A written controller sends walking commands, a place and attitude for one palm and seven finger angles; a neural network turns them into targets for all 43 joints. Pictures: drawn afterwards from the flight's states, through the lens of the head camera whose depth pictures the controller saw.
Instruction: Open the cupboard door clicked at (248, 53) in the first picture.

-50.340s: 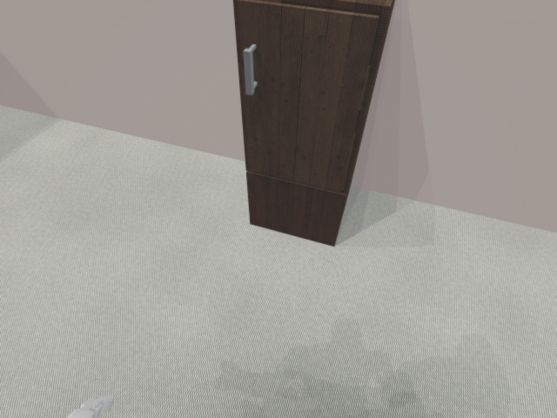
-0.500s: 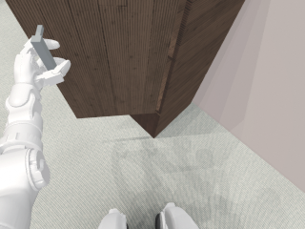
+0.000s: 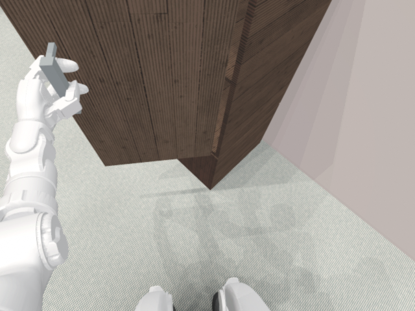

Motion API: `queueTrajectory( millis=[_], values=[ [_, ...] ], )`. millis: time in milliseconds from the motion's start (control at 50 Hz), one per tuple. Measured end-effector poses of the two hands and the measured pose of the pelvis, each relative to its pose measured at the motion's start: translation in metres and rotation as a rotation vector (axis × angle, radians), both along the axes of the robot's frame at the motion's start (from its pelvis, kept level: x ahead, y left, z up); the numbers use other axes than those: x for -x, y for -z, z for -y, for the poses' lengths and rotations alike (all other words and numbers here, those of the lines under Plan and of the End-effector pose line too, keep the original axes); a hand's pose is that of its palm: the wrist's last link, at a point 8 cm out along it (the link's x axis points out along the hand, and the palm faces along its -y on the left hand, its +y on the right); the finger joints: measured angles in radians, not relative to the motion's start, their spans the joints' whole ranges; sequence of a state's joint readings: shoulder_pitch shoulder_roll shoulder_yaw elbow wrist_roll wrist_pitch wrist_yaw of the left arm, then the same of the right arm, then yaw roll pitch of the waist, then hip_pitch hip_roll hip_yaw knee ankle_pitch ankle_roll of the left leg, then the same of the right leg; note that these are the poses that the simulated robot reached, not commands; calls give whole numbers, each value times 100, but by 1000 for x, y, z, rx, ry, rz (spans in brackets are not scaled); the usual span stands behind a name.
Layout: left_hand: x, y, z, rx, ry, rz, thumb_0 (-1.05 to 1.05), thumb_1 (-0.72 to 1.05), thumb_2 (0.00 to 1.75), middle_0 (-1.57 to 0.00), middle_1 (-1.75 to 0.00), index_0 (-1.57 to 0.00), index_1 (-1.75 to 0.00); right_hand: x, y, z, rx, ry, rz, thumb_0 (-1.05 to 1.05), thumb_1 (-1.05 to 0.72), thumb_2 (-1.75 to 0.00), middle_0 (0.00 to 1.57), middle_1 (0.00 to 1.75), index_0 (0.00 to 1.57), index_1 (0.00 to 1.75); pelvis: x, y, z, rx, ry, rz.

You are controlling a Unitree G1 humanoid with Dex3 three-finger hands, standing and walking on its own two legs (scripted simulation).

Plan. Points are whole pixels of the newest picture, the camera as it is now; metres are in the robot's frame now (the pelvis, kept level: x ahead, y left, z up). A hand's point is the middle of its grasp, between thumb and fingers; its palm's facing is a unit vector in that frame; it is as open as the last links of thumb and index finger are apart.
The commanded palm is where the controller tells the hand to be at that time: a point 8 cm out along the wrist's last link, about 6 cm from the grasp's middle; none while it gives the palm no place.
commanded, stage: pull the door open along its arc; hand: left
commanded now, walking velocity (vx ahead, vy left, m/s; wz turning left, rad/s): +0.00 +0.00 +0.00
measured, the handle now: (64, 80) +0.54 +0.24 +0.08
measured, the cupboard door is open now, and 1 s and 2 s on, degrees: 53 99 99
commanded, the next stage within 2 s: open thumb and fingers to let go in 0.86 s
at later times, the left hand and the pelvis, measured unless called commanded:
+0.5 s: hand (113, 175) +0.34 +0.13 +0.08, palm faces +0.26 -0.96 +0.09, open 6.1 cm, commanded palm +0.28 +0.21 +0.08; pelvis +0.01 -0.01 +0.02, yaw +0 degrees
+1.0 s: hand (165, 202) +0.29 +0.05 +0.08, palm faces +0.45 -0.90 +0.00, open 5.8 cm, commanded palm +0.25 +0.10 +0.08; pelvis +0.01 -0.05 +0.02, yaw +4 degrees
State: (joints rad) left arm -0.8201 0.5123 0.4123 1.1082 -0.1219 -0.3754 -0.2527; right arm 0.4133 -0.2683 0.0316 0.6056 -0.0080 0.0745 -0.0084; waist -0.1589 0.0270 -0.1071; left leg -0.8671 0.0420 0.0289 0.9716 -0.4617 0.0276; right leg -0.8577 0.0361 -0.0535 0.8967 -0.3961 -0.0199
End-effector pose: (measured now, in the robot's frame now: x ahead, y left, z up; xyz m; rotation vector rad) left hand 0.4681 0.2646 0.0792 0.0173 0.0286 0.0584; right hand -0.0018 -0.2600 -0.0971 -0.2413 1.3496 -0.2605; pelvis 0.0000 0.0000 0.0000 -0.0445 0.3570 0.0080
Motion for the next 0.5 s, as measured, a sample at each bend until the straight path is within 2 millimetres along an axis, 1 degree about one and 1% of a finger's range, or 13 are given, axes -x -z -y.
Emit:
queueTrajectory(
  millis=[100, 180, 280, 400, 460, 500],
  values=[
    [19, 0, 3, 2, 13, 6, 1, 75, 78, -37, -135, -36, -135, -11, -2, -1, -19, 11, 38, 1, -90, -90, 21, 30, 20, 30, -5, -5, 0, -6, 11, 20],
    [43, 1, 9, 7, 31, 14, 1, 74, 76, -37, -135, -37, -135, -31, -7, -2, -35, 10, 107, 1, -90, -90, 21, 30, 20, 30, -10, -10, 0, -10, 17, 45],
    [85, 2, 25, 24, 58, 31, 1, 72, 74, -36, -134, -36, -135, -69, -14, -5, -58, -21, 239, 1, -90, -90, 21, 30, 20, 30, -14, -16, 0, -16, 22, 82],
    [135, 5, 60, 114, -102, 49, 2, 69, 72, -37, -134, -37, -131, -124, -23, -16, -99, -110, 406, 1, -91, -90, 20, 30, 20, 30, -11, -18, 1, -28, 18, 122],
    [154, 4, 78, 114, -170, 47, 2, 67, 72, -37, -133, -37, -131, -147, -27, -24, -118, -160, 468, 1, -91, -90, 20, 30, 20, 30, -8, -18, 5, -37, 10, 143],
    [164, 3, 88, 103, -210, 43, 2, 67, 72, -38, -132, -37, -131, -159, -30, -28, -130, -191, 497, 1, -91, -90, 20, 30, 20, 30, -6, -18, 8, -41, 5, 155]
  ],
)
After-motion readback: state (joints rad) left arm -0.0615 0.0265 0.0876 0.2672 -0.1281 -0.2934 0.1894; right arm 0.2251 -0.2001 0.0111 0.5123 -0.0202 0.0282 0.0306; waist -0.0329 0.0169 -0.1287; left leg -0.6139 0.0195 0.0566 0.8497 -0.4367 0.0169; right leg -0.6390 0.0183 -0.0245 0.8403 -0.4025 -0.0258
